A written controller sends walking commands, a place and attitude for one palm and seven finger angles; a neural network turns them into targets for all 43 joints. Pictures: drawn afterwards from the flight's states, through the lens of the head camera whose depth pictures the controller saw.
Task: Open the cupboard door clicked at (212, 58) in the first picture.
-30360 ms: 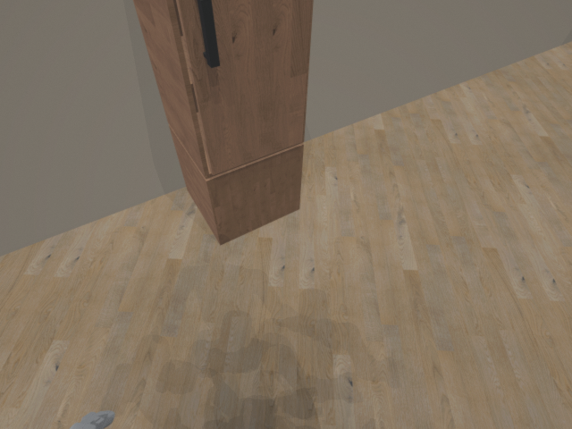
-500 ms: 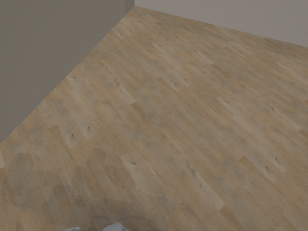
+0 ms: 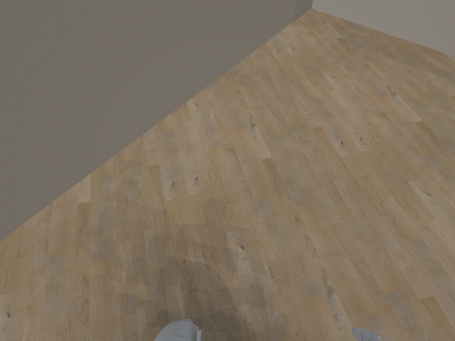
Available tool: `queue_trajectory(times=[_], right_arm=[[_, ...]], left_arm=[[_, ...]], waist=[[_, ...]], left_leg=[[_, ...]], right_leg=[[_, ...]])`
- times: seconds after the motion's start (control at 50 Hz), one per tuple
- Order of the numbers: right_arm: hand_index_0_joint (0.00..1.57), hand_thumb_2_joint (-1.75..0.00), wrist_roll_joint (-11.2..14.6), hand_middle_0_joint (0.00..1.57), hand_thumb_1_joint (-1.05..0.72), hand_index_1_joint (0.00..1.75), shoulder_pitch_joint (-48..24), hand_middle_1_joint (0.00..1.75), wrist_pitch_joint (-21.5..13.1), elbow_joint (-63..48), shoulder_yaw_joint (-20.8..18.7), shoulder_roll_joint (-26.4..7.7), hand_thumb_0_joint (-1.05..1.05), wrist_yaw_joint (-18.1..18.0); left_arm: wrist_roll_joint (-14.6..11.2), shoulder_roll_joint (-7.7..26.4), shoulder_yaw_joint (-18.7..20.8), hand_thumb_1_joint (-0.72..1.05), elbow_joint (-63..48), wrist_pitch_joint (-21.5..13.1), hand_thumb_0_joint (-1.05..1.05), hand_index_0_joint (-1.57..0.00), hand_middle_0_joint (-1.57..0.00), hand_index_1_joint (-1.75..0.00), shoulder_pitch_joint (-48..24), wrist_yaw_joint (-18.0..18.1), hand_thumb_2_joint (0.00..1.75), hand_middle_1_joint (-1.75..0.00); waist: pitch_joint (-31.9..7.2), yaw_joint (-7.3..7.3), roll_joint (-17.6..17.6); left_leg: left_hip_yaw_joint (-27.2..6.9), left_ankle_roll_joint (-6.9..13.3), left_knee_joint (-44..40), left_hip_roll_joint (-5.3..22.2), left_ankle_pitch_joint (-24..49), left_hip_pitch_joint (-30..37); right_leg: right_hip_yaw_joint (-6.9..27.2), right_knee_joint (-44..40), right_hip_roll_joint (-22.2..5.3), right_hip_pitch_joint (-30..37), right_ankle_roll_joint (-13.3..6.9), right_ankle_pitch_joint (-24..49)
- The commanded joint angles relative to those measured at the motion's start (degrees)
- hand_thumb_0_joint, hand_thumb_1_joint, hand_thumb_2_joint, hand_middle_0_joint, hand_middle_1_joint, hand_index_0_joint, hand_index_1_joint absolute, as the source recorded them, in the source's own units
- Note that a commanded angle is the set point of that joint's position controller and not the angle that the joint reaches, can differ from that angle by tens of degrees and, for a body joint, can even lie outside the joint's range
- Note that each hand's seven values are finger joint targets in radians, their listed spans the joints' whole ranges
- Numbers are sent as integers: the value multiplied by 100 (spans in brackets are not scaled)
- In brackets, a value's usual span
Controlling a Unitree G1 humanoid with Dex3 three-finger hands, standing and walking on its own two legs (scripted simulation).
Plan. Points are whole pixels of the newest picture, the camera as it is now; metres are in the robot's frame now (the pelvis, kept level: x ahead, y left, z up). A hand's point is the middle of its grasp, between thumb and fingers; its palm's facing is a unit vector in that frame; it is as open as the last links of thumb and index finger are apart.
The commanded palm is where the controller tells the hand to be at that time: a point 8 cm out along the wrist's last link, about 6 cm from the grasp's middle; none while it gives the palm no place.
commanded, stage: turn to face it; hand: left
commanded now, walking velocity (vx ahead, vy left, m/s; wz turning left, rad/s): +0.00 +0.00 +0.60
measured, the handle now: out of the picture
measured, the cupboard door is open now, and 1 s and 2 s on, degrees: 41 41 41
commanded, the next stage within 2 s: none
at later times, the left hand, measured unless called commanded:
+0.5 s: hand out of the picture +0.06 +0.21 -0.16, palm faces +0.31 -0.91 -0.29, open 7.4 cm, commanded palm none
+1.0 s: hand out of the picture +0.00 +0.22 -0.17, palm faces +0.58 -0.77 -0.26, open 7.4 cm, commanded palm none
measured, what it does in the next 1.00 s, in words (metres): steps on the spot, turning left: left foot, then right foot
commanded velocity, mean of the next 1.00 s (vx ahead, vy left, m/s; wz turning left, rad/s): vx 0.00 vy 0.00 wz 0.60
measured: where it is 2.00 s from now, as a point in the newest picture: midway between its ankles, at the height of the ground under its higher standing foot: outside the picture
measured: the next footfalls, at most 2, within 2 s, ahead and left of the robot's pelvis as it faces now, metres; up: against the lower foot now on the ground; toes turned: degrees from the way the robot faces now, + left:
left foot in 0.12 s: +0.05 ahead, +0.13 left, +0.00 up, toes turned +10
right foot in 0.44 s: +0.10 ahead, -0.14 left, +0.00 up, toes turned +12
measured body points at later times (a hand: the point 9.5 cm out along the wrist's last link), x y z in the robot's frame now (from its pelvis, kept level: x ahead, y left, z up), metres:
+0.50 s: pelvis +0.03 -0.02 -0.02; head +0.08 -0.03 +0.43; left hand +0.05 +0.25 -0.14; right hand +0.18 -0.25 -0.17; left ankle -0.01 +0.11 -0.70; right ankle +0.07 -0.15 -0.74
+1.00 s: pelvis +0.04 -0.02 -0.01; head +0.08 +0.02 +0.44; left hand -0.03 +0.26 -0.15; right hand +0.25 -0.18 -0.15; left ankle -0.01 +0.10 -0.74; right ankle +0.12 -0.14 -0.71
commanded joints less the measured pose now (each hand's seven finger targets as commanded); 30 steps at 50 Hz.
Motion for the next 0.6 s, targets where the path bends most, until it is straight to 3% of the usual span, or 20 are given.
queue_trajectory(times=[0.0, 0.02, 0.06, 0.08, 0.1, 0.12, 0.16, 0.2, 0.26, 0.3, 0.36, 0.38, 0.4, 0.42, 0.44, 0.46, 0.48, 0.5, 0.54, 0.58], right_arm=[[20, -90, 57, 20, -90, 30, -279, 30, -224, -545, 27, -119, 0, 39], [20, -90, 55, 20, -90, 30, -170, 30, -231, -530, 16, -150, 0, 36], [20, -90, 1, 20, -90, 30, 420, 30, -281, -402, -68, -464, 0, 7], [20, -90, -59, 20, -90, 30, 785, 30, -327, -358, -219, -1065, 0, -28], [20, -90, -37, 20, -90, 30, 1198, 30, -288, -301, -336, -1562, 0, -77], [20, -90, -32, 20, -90, 30, 1351, 30, -269, -248, -327, -1535, 0, -111], [20, -90, -49, 20, -90, 30, 759, 30, -322, -390, -278, -1257, 0, -217], [20, -90, -63, 20, -90, 30, 290, 30, -335, -497, -201, -1066, 0, -223], [20, -90, -81, 20, -90, 30, 234, 30, -325, -504, -229, -1081, 0, -202], [20, -90, -90, 20, -90, 30, 242, 30, -291, -492, -254, -1085, 0, -187], [20, -90, -48, 20, -90, 30, -3, 30, -240, -580, -283, -1026, 0, -173], [20, -90, -1, 20, -90, 30, 8, 30, -240, -622, -260, -806, 0, -149], [20, -90, 34, 20, -90, 30, 134, 30, -244, -737, -195, -397, 0, -107], [20, -90, 7, 20, -90, 30, -27, 30, -237, -816, -206, -478, 0, -67], [20, -90, -16, 20, -90, 30, -45, 30, -194, -725, -220, -448, 0, -78], [20, -90, -16, 20, -90, 30, 3, 30, -178, -617, -211, -465, 0, -58], [20, -90, -14, 20, -90, 30, 60, 30, -163, -540, -180, -395, 0, -25], [20, -90, 2, 20, -90, 30, 128, 30, -143, -499, -145, -294, 0, -2], [20, -90, 25, 20, -90, 30, 16, 30, -150, -490, -90, -173, 0, 37], [20, -90, 37, 20, -90, 30, -113, 30, -195, -512, -34, -79, 0, 52]], left_arm=[[31, 1350, 356, 90, -237, -85, 0, -20, -20, -30, 436, 97, 90, -30], [18, 1344, 358, 90, -208, -77, 0, -20, -20, -30, 402, 85, 90, -30], [-64, 1339, 383, 90, -287, -60, 0, -20, -20, -30, 203, 48, 90, -30], [-100, 1053, 352, 90, -456, -20, 0, -20, -20, -30, 202, 8, 90, -30], [-93, 762, 221, 90, -727, 26, 0, -20, -20, -30, -97, 12, 90, -30], [-27, 899, 227, 90, -887, 118, 0, -20, -20, -30, -412, 63, 90, -30], [-46, 816, 267, 90, -680, 146, 0, -20, -20, -30, -517, 50, 90, -30], [-44, 785, 296, 90, -521, 213, 0, -20, -20, -30, -229, -10, 90, -30], [-47, 722, 277, 90, -517, 214, 0, -20, -20, -30, -170, -41, 90, -30], [-53, 702, 268, 90, -535, 193, 0, -20, -20, -30, -156, -30, 90, -30], [-56, 769, 301, 90, -443, 107, 0, -20, -20, -30, 366, -10, 90, -30], [-16, 1023, 357, 90, -441, 39, 0, -20, -20, -30, 523, 30, 90, -30], [63, 1557, 463, 90, -462, -17, 0, -20, -20, -30, 581, 87, 90, -30], [40, 1740, 437, 90, -576, 16, 0, -20, -20, -30, 462, 93, 90, -30], [29, 1458, 415, 90, -593, -22, 0, -20, -20, -30, 255, 138, 90, -30], [14, 1284, 351, 90, -612, -20, 0, -20, -20, -30, 3, 142, 90, -30], [8, 1119, 287, 90, -643, -16, 0, -20, -20, -30, -176, 131, 90, -30], [13, 1078, 263, 90, -648, -23, 0, -20, -20, -30, -225, 121, 90, -30], [39, 1142, 296, 90, -610, -36, 0, -20, -20, -30, -142, 121, 90, -30], [45, 1292, 339, 90, -490, -43, 0, -20, -20, -30, 145, 106, 90, -30]], waist=[[-1023, 189, -1144], [-1083, 139, -1127], [-1256, -260, -612], [-1535, -447, 870], [-1542, -669, 1956], [-1380, -672, 930], [-989, -419, 1405], [-816, -111, 1094], [-875, -72, 1085], [-841, -79, 1108], [-885, 197, 952], [-914, 297, 209], [-923, 333, -1498], [-825, 390, -1441], [-794, 219, -1423], [-674, 94, -1486], [-639, -4, -1323], [-730, -61, -1209], [-739, 31, -1130], [-881, 200, -998]], left_leg=[[294, 69, -1261, -58, 260, 77], [344, 99, -1646, -101, 547, 385], [260, 280, -2729, 14, 1858, 1734], [-1360, 876, -2830, 1286, 3488, 2879], [-2781, 1808, -3000, 2511, 5485, 3027], [-2579, 1910, -2866, 2526, 4561, 2619], [-2182, 1584, -3004, 1850, 3897, 1892], [-1773, 1300, -3138, 1419, 3217, 1355], [-1689, 1209, -3184, 1202, 2554, 1092], [-1912, 1191, -3139, 1148, 2330, 865], [-1887, 937, -2658, 862, 2028, 272], [-1593, 646, -2037, 453, 1526, -218], [-654, 187, -658, -375, 14, -1157], [-590, 159, 728, -291, -847, -878], [-766, 187, 1514, -95, -625, -992], [-713, 128, 1874, 61, -335, -1044], [-601, 59, 1791, 119, -114, -921], [-451, 14, 1498, 115, -26, -747], [-162, -23, 458, 116, -81, -429], [95, -16, -399, -7, -63, -207]], right_leg=[[605, -200, -1274, 1320, -505, 4472], [488, -23, -1225, 1221, -406, 4361], [85, 907, -1118, 364, -26, 3689], [-189, 2101, -503, -1105, 389, 1214], [160, 3302, 58, -2127, 597, -2178], [702, 3732, 18, -2212, 532, -2044], [982, 3762, 21, -2215, 544, -1343], [942, 3417, 137, -1786, 527, -858], [810, 2410, 334, -1239, 489, -799], [712, 1745, 512, -841, 450, -732], [596, 196, 672, 294, 390, 128], [1079, -730, 188, 862, 259, 177], [2820, -1451, -1387, 1276, -329, 178], [3087, -1641, -2190, 474, -854, 333], [2943, -1445, -1908, 335, -937, 752], [2385, -1220, -1590, 326, -861, 1338], [1701, -1043, -1290, 307, -731, 1959], [1285, -941, -1159, 345, -642, 2345], [902, -775, -1149, 567, -555, 2903], [802, -529, -1204, 955, -549, 3439]])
